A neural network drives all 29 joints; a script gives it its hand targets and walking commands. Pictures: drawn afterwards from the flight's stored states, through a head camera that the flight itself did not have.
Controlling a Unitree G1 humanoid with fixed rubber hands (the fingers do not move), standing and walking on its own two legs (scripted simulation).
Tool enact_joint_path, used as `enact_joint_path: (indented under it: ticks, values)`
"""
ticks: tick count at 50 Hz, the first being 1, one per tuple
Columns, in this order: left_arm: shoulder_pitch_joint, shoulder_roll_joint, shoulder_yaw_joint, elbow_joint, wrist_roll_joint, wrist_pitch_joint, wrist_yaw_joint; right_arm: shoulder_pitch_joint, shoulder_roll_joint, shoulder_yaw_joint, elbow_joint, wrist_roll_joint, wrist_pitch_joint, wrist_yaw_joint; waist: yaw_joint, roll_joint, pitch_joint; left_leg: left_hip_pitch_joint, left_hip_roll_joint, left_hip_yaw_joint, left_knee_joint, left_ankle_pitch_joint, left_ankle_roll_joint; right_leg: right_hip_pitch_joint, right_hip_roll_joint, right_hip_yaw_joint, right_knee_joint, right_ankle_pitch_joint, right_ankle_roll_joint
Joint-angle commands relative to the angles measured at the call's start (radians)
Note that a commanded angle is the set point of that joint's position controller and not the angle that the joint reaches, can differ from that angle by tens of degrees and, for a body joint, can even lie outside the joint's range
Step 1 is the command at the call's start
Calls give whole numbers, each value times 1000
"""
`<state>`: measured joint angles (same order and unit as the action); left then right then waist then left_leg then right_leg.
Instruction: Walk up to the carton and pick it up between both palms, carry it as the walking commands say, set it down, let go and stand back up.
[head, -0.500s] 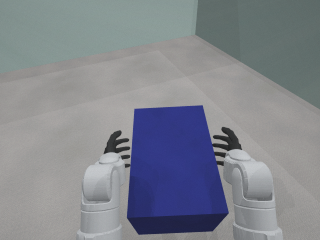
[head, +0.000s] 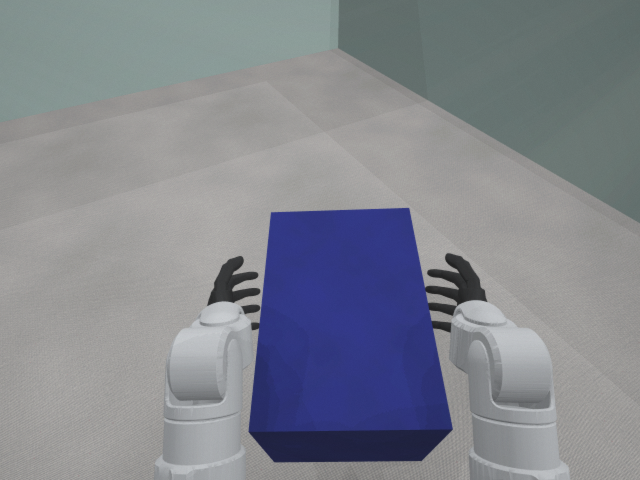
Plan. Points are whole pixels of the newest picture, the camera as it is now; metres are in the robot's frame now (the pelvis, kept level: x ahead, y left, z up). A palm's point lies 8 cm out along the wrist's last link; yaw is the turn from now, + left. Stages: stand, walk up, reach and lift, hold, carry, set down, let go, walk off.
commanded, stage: carry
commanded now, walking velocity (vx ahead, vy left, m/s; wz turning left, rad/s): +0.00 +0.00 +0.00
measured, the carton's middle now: (343, 331) +0.31 -0.01 +0.01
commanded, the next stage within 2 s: none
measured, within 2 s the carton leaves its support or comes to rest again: neither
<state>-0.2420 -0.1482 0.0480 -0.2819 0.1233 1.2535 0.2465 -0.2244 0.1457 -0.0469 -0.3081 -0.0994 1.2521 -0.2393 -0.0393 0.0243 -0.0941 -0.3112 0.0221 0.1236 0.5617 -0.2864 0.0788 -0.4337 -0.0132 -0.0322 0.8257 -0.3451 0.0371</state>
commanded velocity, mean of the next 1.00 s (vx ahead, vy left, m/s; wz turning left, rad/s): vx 0.00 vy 0.05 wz -0.14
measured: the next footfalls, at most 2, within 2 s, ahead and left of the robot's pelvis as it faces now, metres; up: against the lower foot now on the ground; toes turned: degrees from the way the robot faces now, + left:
right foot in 0.06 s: -0.01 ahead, -0.15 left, +0.00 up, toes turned +0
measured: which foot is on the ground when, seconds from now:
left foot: down 0.00-1.00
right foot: up 0.00-0.04, down 0.06-1.00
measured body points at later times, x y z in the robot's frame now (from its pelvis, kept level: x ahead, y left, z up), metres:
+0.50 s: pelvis -0.05 -0.01 -0.01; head -0.05 -0.01 +0.44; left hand +0.25 +0.10 +0.09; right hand +0.22 -0.18 +0.09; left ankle +0.01 +0.07 -0.73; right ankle -0.04 -0.15 -0.74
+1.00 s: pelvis -0.04 -0.02 +0.00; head -0.06 -0.02 +0.45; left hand +0.26 +0.09 +0.11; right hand +0.24 -0.19 +0.11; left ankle +0.01 +0.07 -0.73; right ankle -0.04 -0.15 -0.73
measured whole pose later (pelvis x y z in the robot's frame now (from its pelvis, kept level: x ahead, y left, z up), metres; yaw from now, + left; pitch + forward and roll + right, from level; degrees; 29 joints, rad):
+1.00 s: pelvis -0.04 -0.02 +0.00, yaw -6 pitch +3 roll +0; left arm -0.26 -0.15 0.06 -0.29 0.11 1.26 0.25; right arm -0.26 0.15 -0.06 -0.29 -0.13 1.25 -0.24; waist 0.00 0.01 -0.11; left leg -0.33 0.07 0.22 0.49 -0.20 0.04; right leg -0.29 -0.04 -0.08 0.49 -0.24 0.01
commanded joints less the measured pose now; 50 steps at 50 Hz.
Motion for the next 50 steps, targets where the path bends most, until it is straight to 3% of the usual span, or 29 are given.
enact_joint_path:
  ticks: [1,2,4,5,6,7,8,11,13,14,15,16,17,18,19,22,23,25,29,50]
  values:
    - [-344,-1003,-522,-106,-345,-39,-210,-383,998,516,-112,362,-34,238,31,145,-250,269,160,-176,-53,731,27,45,38,-89,-276,11,-9]
    - [-304,-984,-509,-73,-335,-32,-207,-333,975,498,-66,342,-29,232,39,147,-303,283,159,-143,-4,769,10,131,1,-80,-391,117,-13]
    - [-299,-960,-506,-73,-339,-20,-213,-268,961,476,-15,321,-25,223,32,106,-327,198,160,-128,34,611,-38,278,-111,1,-455,374,-12]
    - [-325,-963,-515,-88,-360,-23,-223,-274,979,483,-21,311,-29,219,27,-28,-325,86,134,-113,64,465,-68,353,-185,58,-328,725,-25]
    - [-325,-974,-507,-61,-359,-26,-227,-302,977,496,-34,313,-24,220,36,-132,-322,41,120,-84,78,271,-90,336,-241,127,-283,828,-60]
    - [-347,-999,-515,-68,-377,-26,-233,-323,999,505,-46,319,-24,221,39,-168,-290,-1,111,-66,65,83,-105,290,-259,172,-316,735,-79]
    - [-367,-1014,-526,-92,-385,-27,-237,-347,1023,519,-64,331,-26,224,41,-160,-255,-17,98,-50,68,7,-114,242,-275,220,-356,608,-95]
    - [-364,-1010,-523,-107,-380,-25,-243,-375,1027,533,-74,341,-30,225,46,-178,-185,-35,63,-29,64,-91,-119,140,-271,279,-420,330,-109]
    - [-351,-1010,-525,-122,-378,-29,-241,-379,1033,546,-90,352,-34,226,46,-188,-196,11,60,-28,31,-79,-110,96,-245,254,-407,266,-99]
    - [-346,-1005,-528,-127,-377,-31,-240,-377,1033,544,-90,356,-35,227,42,-164,-213,73,79,-42,-28,-36,-103,58,-213,203,-379,232,-79]
    - [-341,-1000,-530,-131,-374,-31,-238,-375,1027,540,-89,357,-36,229,40,-101,-224,126,132,-93,-96,-12,-89,12,-171,146,-327,165,-55]
    - [-337,-999,-535,-136,-370,-31,-236,-369,1014,535,-84,356,-38,231,40,43,-224,141,247,-225,-187,5,-46,-37,-103,67,-216,85,-26]
    - [-338,-990,-539,-143,-363,-30,-233,-353,1007,533,-77,358,-38,232,41,125,-228,141,322,-294,-261,9,2,-53,-56,10,-150,21,-7]
    - [-346,-980,-543,-145,-362,-29,-233,-345,1004,529,-69,353,-37,233,40,121,-218,120,352,-305,-281,11,35,-52,-52,2,-124,-32,-9]
    - [-351,-980,-544,-139,-365,-28,-236,-345,1006,526,-67,348,-37,233,41,97,-213,96,344,-269,-271,40,41,-25,-59,5,-106,-49,-15]
    - [-350,-1001,-554,-147,-385,-31,-240,-341,1017,523,-78,345,-42,230,54,58,-232,41,245,-93,-195,86,-40,139,-83,-20,-302,109,-17]
    - [-346,-996,-550,-143,-382,-31,-239,-330,1012,519,-72,342,-41,229,51,49,-245,24,221,-73,-180,58,-63,182,-107,-1,-317,144,-22]
    - [-340,-995,-536,-124,-369,-33,-238,-358,1007,531,-87,350,-35,235,50,-23,-233,37,188,-58,-153,-20,-81,145,-158,65,-355,168,-43]
    - [-336,-989,-522,-118,-363,-29,-237,-370,1003,534,-78,349,-25,236,49,-26,-213,59,194,-74,-169,-30,-74,114,-150,57,-384,136,-42]
    - [-370,-1003,-511,-80,-368,-22,-245,-378,1012,506,-35,328,-17,238,42,-28,-219,121,157,-55,-162,109,-67,165,-131,53,-415,249,-58]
